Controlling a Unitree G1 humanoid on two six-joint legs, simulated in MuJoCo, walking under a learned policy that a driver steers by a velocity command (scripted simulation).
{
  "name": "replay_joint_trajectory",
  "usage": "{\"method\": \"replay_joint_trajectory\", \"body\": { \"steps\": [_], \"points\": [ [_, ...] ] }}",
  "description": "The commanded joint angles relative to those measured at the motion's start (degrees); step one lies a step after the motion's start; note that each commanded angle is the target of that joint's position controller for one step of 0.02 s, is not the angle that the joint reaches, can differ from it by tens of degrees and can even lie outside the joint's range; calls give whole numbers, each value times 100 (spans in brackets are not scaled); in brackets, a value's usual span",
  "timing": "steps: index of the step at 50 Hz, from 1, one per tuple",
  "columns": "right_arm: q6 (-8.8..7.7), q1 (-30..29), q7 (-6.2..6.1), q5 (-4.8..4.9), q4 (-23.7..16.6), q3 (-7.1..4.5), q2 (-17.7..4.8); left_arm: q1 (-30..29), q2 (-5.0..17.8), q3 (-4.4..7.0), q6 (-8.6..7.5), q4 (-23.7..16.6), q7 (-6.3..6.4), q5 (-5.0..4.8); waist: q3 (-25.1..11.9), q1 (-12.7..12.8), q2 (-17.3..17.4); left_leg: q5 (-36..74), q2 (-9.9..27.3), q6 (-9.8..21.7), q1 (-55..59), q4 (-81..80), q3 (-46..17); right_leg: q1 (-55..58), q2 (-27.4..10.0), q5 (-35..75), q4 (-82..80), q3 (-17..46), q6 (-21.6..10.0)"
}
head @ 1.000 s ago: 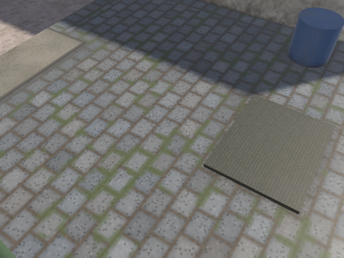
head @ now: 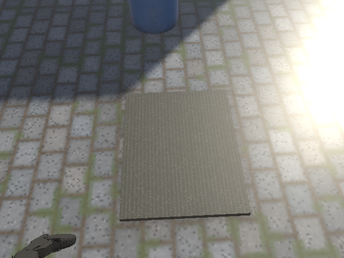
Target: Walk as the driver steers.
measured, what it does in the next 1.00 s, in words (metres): walks ahead: left foot, then right foot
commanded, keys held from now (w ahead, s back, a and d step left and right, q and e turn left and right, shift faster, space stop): e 0.12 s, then no key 0.08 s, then w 0.32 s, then w+q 0.48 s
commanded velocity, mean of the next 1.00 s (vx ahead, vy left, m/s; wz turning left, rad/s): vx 0.29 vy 0.00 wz -0.04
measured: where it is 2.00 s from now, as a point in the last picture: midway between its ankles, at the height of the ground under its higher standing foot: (146, 177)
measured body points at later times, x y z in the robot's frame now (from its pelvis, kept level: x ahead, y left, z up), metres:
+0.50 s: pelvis +0.08 +0.05 +0.02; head +0.10 +0.07 +0.47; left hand +0.28 +0.29 -0.09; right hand +0.11 -0.24 -0.08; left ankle +0.08 +0.16 -0.73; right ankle +0.08 -0.11 -0.67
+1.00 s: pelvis +0.26 +0.00 +0.01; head +0.29 -0.01 +0.46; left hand +0.28 +0.28 -0.11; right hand +0.45 -0.25 -0.09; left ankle +0.41 +0.14 -0.67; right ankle +0.14 -0.11 -0.73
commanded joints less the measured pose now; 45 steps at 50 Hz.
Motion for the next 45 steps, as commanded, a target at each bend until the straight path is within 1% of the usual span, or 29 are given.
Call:
{"method": "replay_joint_trajectory", "body": {
  "steps": [1, 3, 4, 5, 7, 9, 11, 12, 13, 14, 15, 16, 17, 19, 22, 25, 29, 31, 32, 33, 34, 35, 36, 37, 38, 39, 40, 42, 45],
  "points": [
    [111, 214, -52, -60, -423, -185, -579, -163, 945, 333, 53, -407, 117, 38, -913, -69, -381, 609, 71, -165, -315, -613, -160, 866, -1244, 1517, -1064, 1633, -1092],
    [97, 161, -3, -42, -453, -150, -412, -58, 953, 345, 67, -311, 185, 66, -1052, -45, -542, 782, -16, -199, -56, -1179, -202, 740, -1152, 1189, -1089, 1670, -1072],
    [94, 20, 22, -26, -500, -76, -289, 32, 981, 352, 71, -269, 223, 45, -1138, 32, -515, 963, -18, -161, 11, -1440, -278, 750, -1161, 752, -1104, 1783, -1059],
    [109, -249, 11, -8, -623, -35, -209, 102, 996, 367, 71, -228, 252, 52, -1045, 69, -557, 1022, -57, -123, 4, -1778, -329, 690, -1125, 341, -1056, 1879, -1011],
    [121, -401, -6, -36, -648, -3, -238, 83, 1137, 395, 119, -215, 317, 59, -1049, 132, -688, 1026, -130, -96, 205, -2312, -321, 640, -1073, -607, -1114, 2022, -916],
    [94, -367, 9, -67, -695, -56, -419, 289, 1032, 312, 152, -127, 324, 76, -1159, 202, -901, 977, -149, -101, 602, -2755, -332, 703, -1126, -1131, -1135, 2242, -847],
    [21, -177, 85, -36, -642, -54, -371, 285, 868, 200, 163, -54, 327, 74, -1232, 108, -1053, 1247, -141, -4, 1302, -3448, -193, 583, -1075, -1607, -1051, 2228, -735],
    [-4, -68, 134, -44, -619, -72, -334, 428, 673, 119, 141, 16, 302, 69, -1150, 51, -1008, 1584, -161, 60, 1824, -3915, -46, 336, -915, -1938, -943, 2095, -586],
    [-22, 107, 156, -91, -593, -98, -353, 707, 512, 61, 109, 135, 274, 75, -1097, 23, -873, 1371, 23, 156, 2358, -4232, -58, -33, -687, -2514, -710, 1901, -314],
    [-54, 374, 186, -248, -615, -174, -654, 947, 310, 13, 53, 221, 250, 42, -916, -9, -232, 545, 795, 581, 2789, -4594, -1015, -742, -154, -2659, 89, 1225, 127],
    [-100, 737, 244, -372, -444, -286, -1053, 624, 347, 35, -38, -17, 273, -60, -697, -68, 1180, -1239, 1645, 1290, 2276, -5630, -2743, -1080, 246, -2374, 1080, 506, 296],
    [-177, 364, 251, -310, -580, -294, -1085, 375, 762, 160, -125, -116, 316, -69, -175, -48, 1240, -1554, 2002, 1653, 1908, -5994, -3477, -1289, -95, -2061, 1800, 719, 404],
    [-202, 142, 215, -212, -627, -275, -953, 424, 1018, 270, -141, 20, 298, -41, 11, 76, 1037, -1189, 1902, 1564, 1813, -5945, -3187, -1358, -211, -1775, 2186, 644, 457],
    [-209, 150, 144, -18, -618, -242, -769, 652, 867, 264, -170, 253, 254, 29, -33, 76, 906, -300, 1564, 1375, 2216, -5815, -2555, -1598, -348, -1253, 2559, 373, 551],
    [-244, 510, 128, 21, -458, -222, -633, 450, 422, 140, -308, 346, 142, -5, -56, -91, 841, 830, 1222, 1283, 2305, -5844, -1713, -1347, -467, -660, 2202, -62, 542],
    [-253, 768, 125, 79, -337, -257, -702, 0, 209, 49, -423, 308, 74, 9, -122, -305, 1005, 1438, 1093, 1267, 2288, -5817, -1264, -727, -463, -500, 1146, -321, 528],
    [-224, 1064, 162, 161, -161, -305, -954, -323, 315, 49, -552, 253, 6, -43, -59, -371, 1103, 1798, 1185, 1412, 2139, -5651, -1386, -15, -332, -814, 131, -483, 435],
    [-218, 1089, 172, 220, -76, -314, -1049, -41, 334, 66, -645, 322, -7, -97, -160, -117, 1062, 1894, 1215, 1370, 1960, -5465, -1517, 718, -296, -383, -540, -487, 304],
    [-203, 1050, 152, 250, -68, -286, -973, 208, 395, 110, -677, 421, 18, -72, -296, 53, 903, 1968, 1129, 1272, 1741, -5266, -1512, 1364, -258, -57, -852, -522, 227],
    [-211, 1016, 132, 222, -74, -216, -793, 598, 546, 180, -695, 506, 66, -47, -453, 276, 788, 2034, 960, 1096, 1323, -4968, -1453, 2204, -425, -45, -949, -406, 114],
    [-259, 708, 135, 152, -186, -106, -459, 1394, 795, 274, -704, 619, 146, -7, -860, 727, 437, 1838, 573, 775, 539, -3898, -1112, 3421, -1095, -115, -952, 211, -117],
    [-351, 727, 86, 158, -491, 43, -58, 2019, 1547, 481, -640, 780, 205, 103, -1430, 840, -1058, 797, -125, 408, -971, -1988, -190, 4760, -2374, -590, -1174, 1940, -782],
    [-393, 669, 13, 201, -523, -78, -541, 2158, 1378, 469, -617, 858, 159, 140, -1185, 901, -1133, -193, -36, 346, -1652, -809, -411, 4337, -2934, -1087, -1515, 2837, -1214],
    [-372, 660, 10, 242, -479, -179, -839, 1823, 956, 318, -649, 804, 130, 126, -657, 766, -870, 163, 184, 429, -1866, -343, -666, 3940, -2705, -1368, -1634, 2385, -1094],
    [-312, 683, 40, 258, -407, -191, -779, 1517, 562, 187, -680, 768, 114, 82, -380, 603, -879, 681, 316, 460, -1890, -295, -656, 3642, -2361, -1109, -1741, 1745, -898],
    [-259, 526, 43, 189, -408, -166, -697, 1240, 432, 149, -695, 824, 114, 56, -67, 498, -799, 964, 385, 438, -1893, -399, -628, 3220, -2188, -616, -1874, 1299, -789],
    [-194, 502, 64, 153, -381, -160, -606, 1097, 383, 127, -714, 840, 98, 70, 74, 393, -689, 1219, 454, 457, -1724, -542, -680, 2931, -2105, 49, -1941, 928, -697],
    [-134, 512, 105, 156, -418, -83, -342, 1030, 424, 146, -739, 928, 114, 94, 57, 272, -713, 1593, 405, 383, -1473, -695, -521, 2588, -1990, 1005, -2024, 335, -621],
    [-143, 235, 167, 127, -610, -55, -240, 1028, 522, 162, -743, 1087, 193, 63, 98, 261, -633, 2187, 433, 195, -1454, -1242, -314, 2456, -1886, 1628, -2134, -317, -593]
  ]
}}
